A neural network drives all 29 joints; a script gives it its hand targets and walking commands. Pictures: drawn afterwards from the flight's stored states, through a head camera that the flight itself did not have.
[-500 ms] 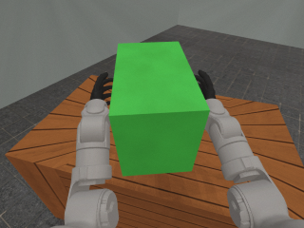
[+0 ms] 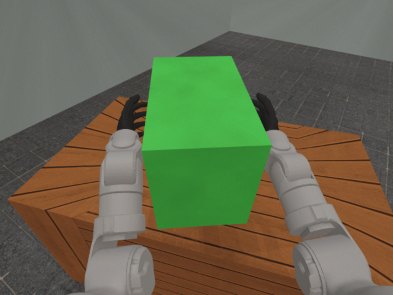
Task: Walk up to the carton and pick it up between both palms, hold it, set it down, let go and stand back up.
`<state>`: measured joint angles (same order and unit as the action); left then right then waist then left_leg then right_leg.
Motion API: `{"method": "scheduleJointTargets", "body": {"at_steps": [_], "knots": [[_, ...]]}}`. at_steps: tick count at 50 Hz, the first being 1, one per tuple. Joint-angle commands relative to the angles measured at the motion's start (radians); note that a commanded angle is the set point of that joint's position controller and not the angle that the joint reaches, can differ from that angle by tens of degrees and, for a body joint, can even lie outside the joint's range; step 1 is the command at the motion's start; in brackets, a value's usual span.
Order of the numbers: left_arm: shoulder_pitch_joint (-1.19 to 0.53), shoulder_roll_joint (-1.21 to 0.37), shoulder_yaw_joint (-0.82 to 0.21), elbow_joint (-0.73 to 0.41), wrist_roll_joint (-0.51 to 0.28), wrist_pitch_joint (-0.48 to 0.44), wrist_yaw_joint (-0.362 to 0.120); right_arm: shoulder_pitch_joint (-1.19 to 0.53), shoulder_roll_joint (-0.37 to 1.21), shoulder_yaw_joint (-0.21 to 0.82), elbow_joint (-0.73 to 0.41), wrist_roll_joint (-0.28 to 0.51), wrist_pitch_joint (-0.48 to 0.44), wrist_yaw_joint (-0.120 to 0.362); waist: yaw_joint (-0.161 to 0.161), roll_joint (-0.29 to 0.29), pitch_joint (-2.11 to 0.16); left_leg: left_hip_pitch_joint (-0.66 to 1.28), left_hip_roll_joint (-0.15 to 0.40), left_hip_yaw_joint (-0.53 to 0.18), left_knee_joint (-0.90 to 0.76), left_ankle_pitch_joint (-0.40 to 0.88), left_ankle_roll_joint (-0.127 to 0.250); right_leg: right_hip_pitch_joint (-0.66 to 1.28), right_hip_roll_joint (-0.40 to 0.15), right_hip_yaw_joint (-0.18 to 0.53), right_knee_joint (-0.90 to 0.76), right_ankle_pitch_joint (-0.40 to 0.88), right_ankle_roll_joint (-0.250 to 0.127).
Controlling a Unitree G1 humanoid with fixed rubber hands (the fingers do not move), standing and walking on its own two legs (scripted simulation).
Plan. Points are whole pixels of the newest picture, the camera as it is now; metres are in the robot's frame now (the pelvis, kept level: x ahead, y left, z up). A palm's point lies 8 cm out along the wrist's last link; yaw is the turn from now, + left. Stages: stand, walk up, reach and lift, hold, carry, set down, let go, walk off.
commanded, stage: hold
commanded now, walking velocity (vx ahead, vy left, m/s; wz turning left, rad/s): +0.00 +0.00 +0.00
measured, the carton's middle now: (197, 135) +0.40 +0.00 +0.16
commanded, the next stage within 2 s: none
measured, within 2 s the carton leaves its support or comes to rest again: neither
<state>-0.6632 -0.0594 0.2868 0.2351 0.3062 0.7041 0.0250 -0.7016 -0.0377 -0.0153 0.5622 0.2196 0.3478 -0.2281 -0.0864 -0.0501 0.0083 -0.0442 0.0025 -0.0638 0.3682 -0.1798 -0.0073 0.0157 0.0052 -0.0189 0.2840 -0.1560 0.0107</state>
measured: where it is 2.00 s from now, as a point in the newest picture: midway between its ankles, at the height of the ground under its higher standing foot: outside the picture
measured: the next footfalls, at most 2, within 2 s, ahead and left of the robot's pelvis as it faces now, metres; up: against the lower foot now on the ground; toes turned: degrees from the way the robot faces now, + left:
none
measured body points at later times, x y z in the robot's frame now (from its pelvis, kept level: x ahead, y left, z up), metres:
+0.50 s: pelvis +0.00 +0.00 +0.00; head -0.05 +0.03 +0.45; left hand +0.38 +0.14 +0.19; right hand +0.38 -0.14 +0.19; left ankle +0.02 +0.12 -0.75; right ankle +0.01 -0.13 -0.75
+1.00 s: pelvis +0.00 +0.00 +0.00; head -0.05 +0.03 +0.45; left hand +0.38 +0.14 +0.19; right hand +0.38 -0.14 +0.19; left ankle +0.02 +0.12 -0.75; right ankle +0.01 -0.13 -0.75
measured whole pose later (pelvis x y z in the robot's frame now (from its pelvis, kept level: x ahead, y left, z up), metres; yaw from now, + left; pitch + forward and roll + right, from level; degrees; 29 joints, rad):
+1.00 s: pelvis +0.00 +0.00 +0.00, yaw -1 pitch -8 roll -1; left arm -0.65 -0.06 0.27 0.21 0.31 0.71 0.03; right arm -0.69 -0.05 -0.01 0.54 0.22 0.34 -0.23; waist -0.08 -0.04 0.02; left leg -0.05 0.01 -0.05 0.38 -0.19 0.00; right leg 0.01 0.01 -0.01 0.29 -0.16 0.01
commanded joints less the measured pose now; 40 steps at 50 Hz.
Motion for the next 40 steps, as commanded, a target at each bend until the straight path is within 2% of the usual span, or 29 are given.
{"method": "scheduleJointTargets", "body": {"at_steps": [1,9,24,40], "knots": [[-0.710,-0.633,-0.535,-0.143,-0.159,-0.096,-0.146,-0.855,0.690,0.405,-0.360,0.094,-0.069,0.074,-0.011,0.076,-0.427,0.119,-0.053,0.053,-0.022,0.266,-0.023,0.064,0.060,-0.039,-0.018,0.223,0.041],[-0.692,-0.637,-0.545,-0.153,-0.161,-0.093,-0.132,-0.851,0.683,0.417,-0.372,0.090,-0.078,0.079,0.007,0.070,-0.422,0.127,-0.045,0.055,-0.025,0.264,-0.018,0.043,0.066,-0.038,-0.024,0.177,0.032],[-0.659,-0.629,-0.551,-0.171,-0.148,-0.077,-0.144,-0.815,0.665,0.411,-0.377,0.088,-0.074,0.074,-0.012,0.076,-0.396,0.135,-0.046,0.058,-0.022,0.286,-0.029,0.064,0.063,-0.040,-0.025,0.213,0.035],[-0.653,-0.625,-0.558,-0.184,-0.152,-0.077,-0.144,-0.812,0.668,0.423,-0.395,0.086,-0.071,0.073,-0.004,0.071,-0.396,0.131,-0.047,0.057,-0.025,0.278,-0.024,0.065,0.062,-0.038,-0.023,0.215,0.036]]}}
